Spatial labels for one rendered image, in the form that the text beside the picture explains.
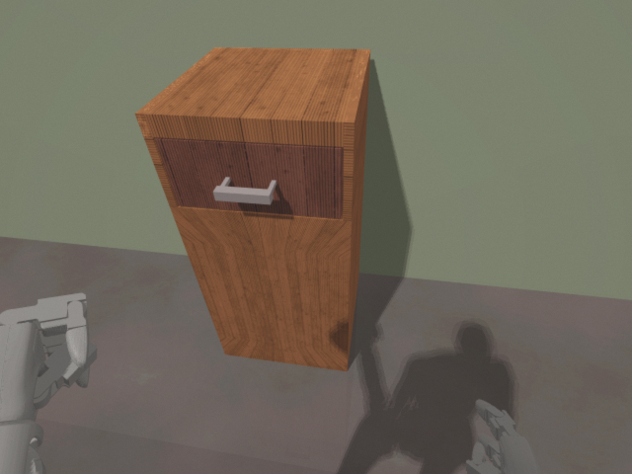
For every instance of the robot left forearm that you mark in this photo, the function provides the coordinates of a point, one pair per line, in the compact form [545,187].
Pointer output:
[19,444]

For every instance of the cabinet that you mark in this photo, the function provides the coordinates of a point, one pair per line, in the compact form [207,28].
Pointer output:
[278,287]

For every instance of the right robot hand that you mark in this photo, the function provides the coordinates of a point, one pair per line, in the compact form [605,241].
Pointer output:
[512,455]

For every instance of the drawer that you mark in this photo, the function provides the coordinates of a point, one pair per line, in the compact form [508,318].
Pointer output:
[309,178]

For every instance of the left robot hand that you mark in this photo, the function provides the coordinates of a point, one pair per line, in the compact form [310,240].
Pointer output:
[64,337]

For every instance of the handle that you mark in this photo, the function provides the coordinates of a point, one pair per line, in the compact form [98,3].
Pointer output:
[247,195]

